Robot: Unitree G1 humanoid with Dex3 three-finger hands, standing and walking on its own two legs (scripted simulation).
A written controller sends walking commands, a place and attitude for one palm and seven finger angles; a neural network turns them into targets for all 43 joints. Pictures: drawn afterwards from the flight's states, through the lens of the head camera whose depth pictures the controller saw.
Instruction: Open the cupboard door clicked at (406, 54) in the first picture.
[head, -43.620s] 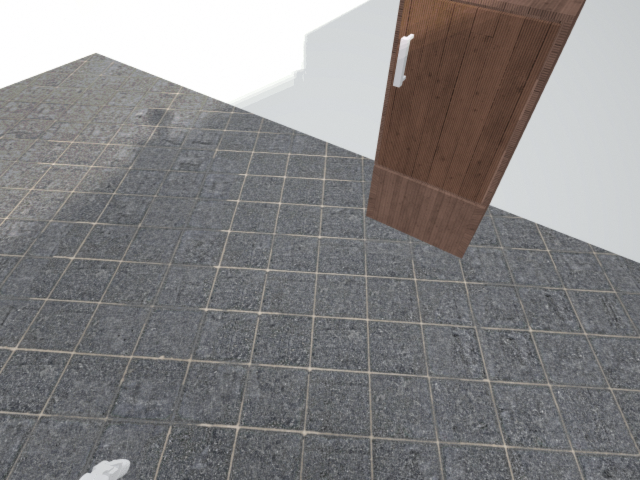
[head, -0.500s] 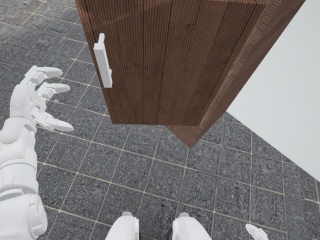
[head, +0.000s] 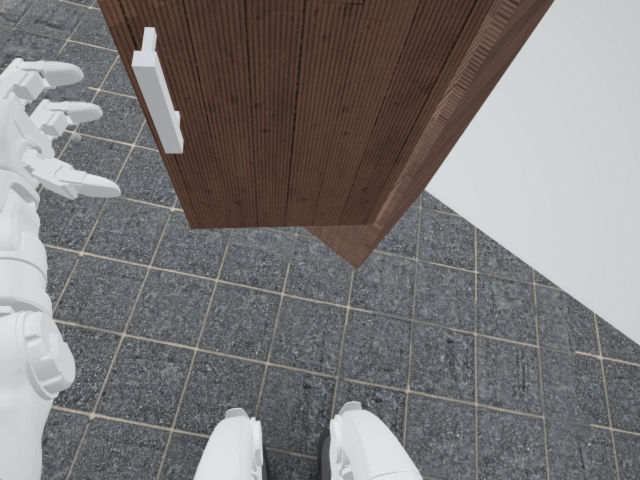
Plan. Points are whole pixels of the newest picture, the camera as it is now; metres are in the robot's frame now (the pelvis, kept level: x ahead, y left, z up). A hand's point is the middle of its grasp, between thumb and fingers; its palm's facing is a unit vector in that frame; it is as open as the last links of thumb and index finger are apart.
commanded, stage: move the hooked fingers beside the handle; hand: left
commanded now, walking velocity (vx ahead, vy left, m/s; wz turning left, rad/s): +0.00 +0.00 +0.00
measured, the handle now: (162, 95) +0.56 +0.16 +0.06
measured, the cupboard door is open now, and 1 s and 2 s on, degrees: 44 44 43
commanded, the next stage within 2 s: slide the fingers in behind the handle in 0.92 s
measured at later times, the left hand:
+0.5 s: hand (65, 121) +0.52 +0.26 +0.06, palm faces +0.04 -1.00 -0.01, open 14.0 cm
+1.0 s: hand (85, 132) +0.51 +0.24 +0.06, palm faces +0.01 -1.00 -0.01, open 14.0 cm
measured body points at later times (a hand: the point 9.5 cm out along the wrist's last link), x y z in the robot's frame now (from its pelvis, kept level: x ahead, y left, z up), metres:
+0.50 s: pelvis +0.02 +0.00 +0.00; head +0.18 +0.04 +0.42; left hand +0.51 +0.32 +0.07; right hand +0.01 -0.26 -0.10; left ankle +0.01 +0.08 -0.65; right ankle +0.02 -0.12 -0.65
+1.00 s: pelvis +0.00 +0.01 +0.00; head +0.15 +0.04 +0.43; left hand +0.50 +0.30 +0.06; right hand +0.02 -0.26 -0.10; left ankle +0.01 +0.08 -0.65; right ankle +0.02 -0.12 -0.65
